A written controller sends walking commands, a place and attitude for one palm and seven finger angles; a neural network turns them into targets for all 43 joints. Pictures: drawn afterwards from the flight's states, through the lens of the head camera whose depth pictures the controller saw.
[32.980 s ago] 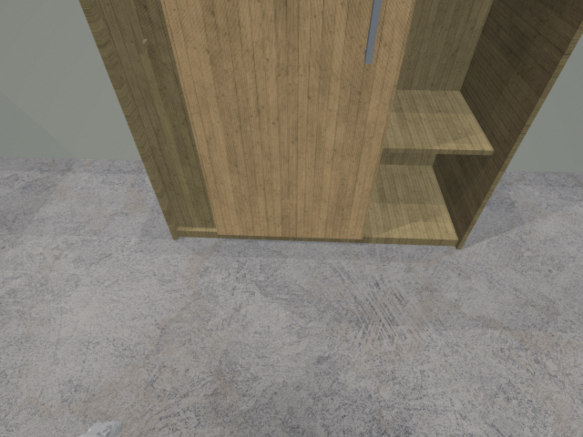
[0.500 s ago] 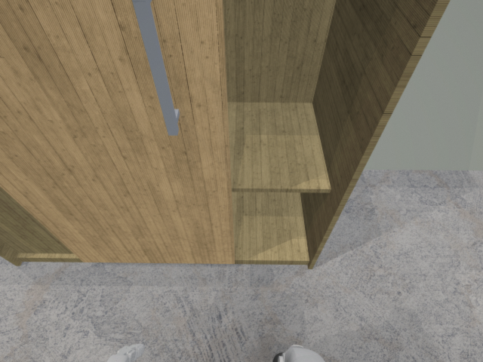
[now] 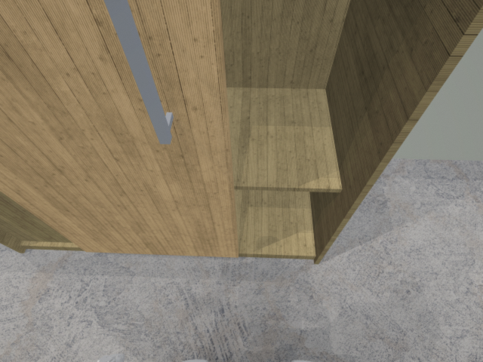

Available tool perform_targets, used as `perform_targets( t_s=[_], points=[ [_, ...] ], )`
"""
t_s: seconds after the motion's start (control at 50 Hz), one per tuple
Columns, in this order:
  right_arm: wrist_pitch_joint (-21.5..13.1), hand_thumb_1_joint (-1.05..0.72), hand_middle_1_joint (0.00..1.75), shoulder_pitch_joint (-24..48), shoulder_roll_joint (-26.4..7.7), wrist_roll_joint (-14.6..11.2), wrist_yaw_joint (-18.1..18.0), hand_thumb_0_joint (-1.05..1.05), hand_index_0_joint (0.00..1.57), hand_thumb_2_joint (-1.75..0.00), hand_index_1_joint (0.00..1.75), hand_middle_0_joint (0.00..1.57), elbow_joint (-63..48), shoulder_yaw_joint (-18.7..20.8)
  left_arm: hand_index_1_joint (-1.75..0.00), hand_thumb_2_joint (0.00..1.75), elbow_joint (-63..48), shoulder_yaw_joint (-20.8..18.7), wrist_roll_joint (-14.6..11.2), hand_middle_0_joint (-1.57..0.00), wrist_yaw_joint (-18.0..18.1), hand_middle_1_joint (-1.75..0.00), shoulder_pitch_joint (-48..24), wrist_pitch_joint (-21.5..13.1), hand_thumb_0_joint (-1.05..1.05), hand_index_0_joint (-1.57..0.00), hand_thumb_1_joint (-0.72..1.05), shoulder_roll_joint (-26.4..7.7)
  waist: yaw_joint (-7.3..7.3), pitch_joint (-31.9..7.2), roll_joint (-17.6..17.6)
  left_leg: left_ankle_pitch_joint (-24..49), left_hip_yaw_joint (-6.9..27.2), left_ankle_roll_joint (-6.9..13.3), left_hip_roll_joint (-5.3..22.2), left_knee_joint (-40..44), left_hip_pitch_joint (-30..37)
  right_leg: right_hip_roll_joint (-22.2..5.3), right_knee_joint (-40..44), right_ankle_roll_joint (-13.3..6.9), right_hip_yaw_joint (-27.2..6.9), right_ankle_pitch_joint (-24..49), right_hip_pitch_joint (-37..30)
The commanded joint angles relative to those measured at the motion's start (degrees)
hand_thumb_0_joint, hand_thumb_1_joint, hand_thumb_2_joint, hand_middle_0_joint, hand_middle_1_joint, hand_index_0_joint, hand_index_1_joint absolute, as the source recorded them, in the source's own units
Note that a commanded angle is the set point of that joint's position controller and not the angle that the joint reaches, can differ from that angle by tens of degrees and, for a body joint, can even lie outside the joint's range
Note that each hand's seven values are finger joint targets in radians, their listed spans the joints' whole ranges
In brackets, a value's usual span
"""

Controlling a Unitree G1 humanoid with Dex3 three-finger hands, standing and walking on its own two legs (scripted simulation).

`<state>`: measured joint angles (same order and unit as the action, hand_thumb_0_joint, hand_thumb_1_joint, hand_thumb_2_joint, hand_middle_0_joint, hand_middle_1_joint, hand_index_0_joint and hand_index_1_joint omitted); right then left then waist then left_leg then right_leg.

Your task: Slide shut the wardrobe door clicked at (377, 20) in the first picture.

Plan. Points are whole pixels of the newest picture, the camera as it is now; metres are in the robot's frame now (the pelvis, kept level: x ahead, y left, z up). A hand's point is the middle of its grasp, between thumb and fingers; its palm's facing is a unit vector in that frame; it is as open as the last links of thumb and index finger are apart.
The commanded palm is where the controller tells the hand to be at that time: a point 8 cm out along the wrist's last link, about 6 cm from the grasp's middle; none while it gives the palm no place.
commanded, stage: come to a stop and stand still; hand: left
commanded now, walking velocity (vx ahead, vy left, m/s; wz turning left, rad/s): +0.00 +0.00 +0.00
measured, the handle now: (149, 74) +0.47 +0.17 +0.20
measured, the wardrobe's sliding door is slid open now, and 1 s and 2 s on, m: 0.32 0.32 0.32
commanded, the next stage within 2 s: look again from close up in 0.98 s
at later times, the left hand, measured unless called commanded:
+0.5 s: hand out of the picture +0.05 +0.16 -0.17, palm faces -0.01 -0.97 -0.25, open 7.4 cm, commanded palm none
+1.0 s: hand out of the picture -0.01 +0.16 -0.17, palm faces +0.00 -0.98 -0.20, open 7.4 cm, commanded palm none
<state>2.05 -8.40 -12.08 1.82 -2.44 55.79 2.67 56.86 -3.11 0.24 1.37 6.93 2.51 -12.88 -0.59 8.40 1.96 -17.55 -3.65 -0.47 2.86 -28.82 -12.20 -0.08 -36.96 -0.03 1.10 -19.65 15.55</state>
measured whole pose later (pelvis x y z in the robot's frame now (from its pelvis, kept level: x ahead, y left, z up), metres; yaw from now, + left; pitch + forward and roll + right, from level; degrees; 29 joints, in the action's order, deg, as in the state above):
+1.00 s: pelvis -0.02 -0.02 +0.00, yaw -1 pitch -1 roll +1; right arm -0.6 -18.2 -9.9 0.9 -1.2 63.7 -1.0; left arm 62.4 0.6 0.1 1.2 16.1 -0.7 -10.0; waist 0.2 1.5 -0.2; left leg -14.5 -2.2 -0.5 0.9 -26.0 -10.8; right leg 0.7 -27.7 -1.5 0.7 -16.2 11.0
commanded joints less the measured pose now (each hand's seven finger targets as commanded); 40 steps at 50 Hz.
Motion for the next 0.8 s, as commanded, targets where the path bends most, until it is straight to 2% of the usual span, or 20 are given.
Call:
perform_targets(
  t_s=[0.0,0.02,0.04,0.1,0.14,0.16,0.18,0.2,0.22,0.24,0.26,0.3,0.34,0.36,0.38,0.4,0.42,0.5,0.64,0.78],
  points=[
    [0.33,-0.90,0.30,-2.63,-5.62,-1.57,0.68,0.00,0.20,-0.90,0.30,0.20,-4.20,1.68,-0.30,0.90,-0.99,-1.74,1.25,-0.20,0.96,-0.30,7.77,-2.52,0.00,-0.20,0.90,-12.25,0.02,-13.66,-17.17,-8.88,-0.14,-1.12,-2.62,-14.13,-6.73,-17.89,14.50,-9.07,-17.90,58.17,-14.02],
    [1.09,-0.90,0.30,-1.93,-6.10,-1.54,0.62,0.00,0.20,-0.90,0.30,0.20,-3.31,1.68,-0.30,0.90,-0.46,-1.00,1.13,-0.20,0.83,-0.30,7.18,-2.63,0.00,-0.20,0.90,-11.30,-0.18,-12.37,-14.96,-17.69,3.86,-0.77,-2.26,-19.87,-7.08,-20.50,15.03,-13.13,-16.40,57.18,-11.44],
    [1.33,-0.90,0.30,-1.84,-5.25,-1.43,0.87,0.00,0.20,-0.90,0.30,0.20,-2.46,1.58,-0.30,0.90,-1.18,-0.72,1.32,-0.20,0.90,-0.30,5.38,-2.53,0.00,-0.20,0.90,-10.15,0.60,-10.58,-10.74,-15.21,4.22,-0.77,-2.71,-22.91,-6.83,-17.36,15.13,-13.05,-12.81,53.21,-9.09],
    [0.87,-0.90,0.30,-2.21,-5.37,-1.31,0.83,0.00,0.20,-0.90,0.30,0.20,-1.67,1.16,-0.30,0.90,-1.45,-1.06,1.19,-0.20,1.80,-0.30,3.40,-2.46,0.00,-0.20,0.90,-8.83,1.26,-10.93,-16.35,-11.66,3.20,-0.98,-1.36,-15.87,-9.22,-13.48,11.04,-11.68,-10.86,57.69,-14.93],
    [0.09,-0.90,0.30,-3.79,-5.10,-1.35,0.91,0.00,0.20,-0.90,0.30,0.20,-0.50,0.80,-0.30,0.90,-1.46,-1.09,0.86,-0.20,1.79,-0.30,3.48,-2.49,0.00,-0.20,0.90,-9.19,2.07,-11.18,-11.46,-2.18,1.64,-1.15,-1.95,-2.05,-3.86,-11.73,8.03,-9.10,-9.65,56.07,-14.94],
    [-0.40,-0.90,0.30,-6.16,-5.21,-1.19,0.93,0.00,0.20,-0.90,0.30,0.20,0.72,0.69,-0.30,0.90,-1.32,-1.00,0.38,-0.20,1.74,-0.30,3.03,-2.47,0.00,-0.20,0.90,-9.16,3.12,-12.20,-7.84,8.52,1.71,-0.79,-1.96,6.47,2.39,-10.53,5.32,-6.76,-8.90,51.39,-12.91],
    [-1.25,-0.90,0.30,-7.24,-6.81,-0.69,0.76,0.00,0.20,-0.90,0.30,0.20,1.29,0.84,-0.30,0.90,-1.46,-0.69,-0.04,-0.20,1.55,-0.30,3.97,-2.43,0.00,-0.20,0.90,-8.02,2.88,-14.35,-2.87,25.98,4.01,0.85,1.93,8.31,10.23,-7.30,1.91,-3.66,-6.73,41.99,-8.36],
    [-1.69,-0.90,0.30,-6.45,-9.53,-0.36,0.54,0.00,0.20,-0.90,0.30,0.20,1.10,1.10,-0.30,0.90,-1.38,0.04,-0.32,-0.20,1.35,-0.30,5.81,-2.32,0.00,-0.20,0.90,-5.81,1.71,-15.97,6.02,41.16,12.61,4.82,10.04,5.52,14.88,-3.70,-0.03,-1.44,-4.40,23.23,-1.80],
    [-1.43,-0.90,0.30,-4.59,-9.28,-0.25,0.46,0.00,0.20,-0.90,0.30,0.20,0.99,0.59,-0.30,0.90,-1.16,0.82,-0.26,-0.20,1.52,-0.30,5.11,-1.94,0.00,-0.20,0.90,-4.28,0.88,-13.62,8.23,45.17,13.55,8.79,13.96,7.00,9.67,-2.53,0.21,-0.37,-2.85,-0.87,-2.67],
    [-1.21,-0.90,0.30,-2.23,-8.62,-0.11,0.46,0.00,0.20,-0.90,0.30,0.20,1.03,0.00,-0.30,0.90,-0.69,1.00,0.25,-0.20,1.37,-0.30,4.49,-1.31,0.00,-0.20,0.90,-4.44,0.09,-10.18,5.78,39.28,10.95,8.85,12.50,8.06,5.48,-2.34,1.53,-0.24,-3.20,-6.30,-4.07],
    [-1.29,-0.90,0.30,-0.46,-8.02,-0.21,0.32,0.00,0.20,-0.90,0.30,0.20,1.24,-0.45,-0.30,0.90,0.28,0.96,0.28,-0.20,0.97,-0.30,4.47,-1.01,0.00,-0.20,0.90,-4.46,-0.57,-8.70,6.87,34.76,10.99,7.80,10.58,9.03,3.97,-2.59,4.38,-0.18,-2.94,-3.64,-4.60],
    [-1.13,-0.90,0.30,0.45,-7.45,-0.62,0.32,0.00,0.20,-0.90,0.30,0.20,1.48,-0.81,-0.30,0.90,1.91,1.08,0.44,-0.20,0.52,-0.30,5.85,-1.47,0.00,-0.20,0.90,-5.65,-1.06,-7.15,4.43,26.75,9.15,4.83,6.58,7.75,2.40,-3.50,11.81,-1.12,-4.73,10.50,-6.84],
    [-0.82,-0.90,0.30,-0.76,-6.33,-1.01,0.62,0.00,0.20,-0.90,0.30,0.20,2.30,-0.87,-0.30,0.90,2.58,1.48,0.34,-0.20,0.36,-0.30,4.80,-2.26,0.00,-0.20,0.90,-6.30,0.53,-8.69,-1.10,14.24,6.11,1.74,3.55,7.56,5.01,-6.07,16.13,-2.11,-7.26,16.29,-5.61],
    [-2.69,-0.90,0.30,-1.55,-7.45,-1.72,1.22,0.00,0.20,-0.90,0.30,0.20,-0.48,-0.24,-0.30,0.90,2.40,1.38,1.23,-0.20,2.71,-0.30,11.33,-4.41,0.00,-0.20,0.90,-5.07,-0.41,-12.68,-0.90,22.03,3.26,0.66,3.96,-4.88,5.24,-8.48,11.51,-0.77,-7.48,36.51,-7.60],
    [-3.24,-0.90,0.30,-4.49,-4.19,-1.29,1.48,0.00,0.20,-0.90,0.30,0.20,-1.71,-0.71,-0.30,0.90,0.14,1.23,0.72,-0.20,2.87,-0.30,9.15,-5.07,0.00,-0.20,0.90,-7.40,1.27,-16.62,-3.24,14.44,3.75,0.91,1.61,-4.34,1.45,-10.16,8.59,-2.79,-10.00,45.22,-12.48],
    [-2.82,-0.90,0.30,-4.55,-3.66,-0.95,1.38,0.00,0.20,-0.90,0.30,0.20,-1.84,-1.07,-0.30,0.90,-0.25,1.17,0.32,-0.20,2.43,-0.30,7.71,-5.34,0.00,-0.20,0.90,-7.93,1.49,-16.37,-0.93,9.48,2.20,1.48,0.68,-1.53,-0.18,-10.76,7.73,-3.72,-9.25,48.84,-14.56],
    [-2.75,-0.90,0.30,-5.40,-3.09,-1.08,1.29,0.00,0.20,-0.90,0.30,0.20,-1.44,-1.25,-0.30,0.90,-0.04,1.59,0.08,-0.20,2.27,-0.30,7.92,-5.31,0.00,-0.20,0.90,-6.78,1.67,-15.19,-4.23,8.01,2.89,1.57,0.84,-1.23,0.02,-9.86,8.41,-3.85,-8.29,43.33,-12.21],
    [-3.10,-0.90,0.30,-8.08,-3.76,-0.85,1.11,0.00,0.20,-0.90,0.30,0.20,-0.69,-1.36,-0.30,0.90,-0.63,2.11,0.26,-0.20,1.73,-0.30,7.60,-4.89,0.00,-0.20,0.90,-4.50,1.84,-9.48,-3.61,16.97,4.56,1.88,2.54,1.05,2.17,-5.99,9.64,-3.38,-5.65,27.58,-5.26],
    [-2.95,-0.90,0.30,-8.06,-3.93,-0.72,1.37,0.00,0.20,-0.90,0.30,0.20,0.69,-1.93,-0.30,0.90,-0.74,2.23,0.25,-0.20,0.75,-0.30,7.39,-4.11,0.00,-0.20,0.90,-5.17,1.49,-1.75,-4.96,3.20,4.83,1.66,1.09,5.38,-0.85,-5.25,16.70,-3.14,-8.39,1.11,1.90],
    [-3.61,-0.90,0.30,-9.70,-4.08,-0.76,1.38,0.00,0.20,-0.90,0.30,0.20,2.91,-2.37,-0.30,0.90,0.35,2.32,0.13,-0.20,0.33,-0.30,8.78,-4.21,0.00,-0.20,0.90,-4.99,0.99,-4.88,-3.56,3.65,5.33,1.91,1.41,7.08,-0.40,-5.04,17.07,-2.91,-8.14,0.22,-0.35]
  ],
)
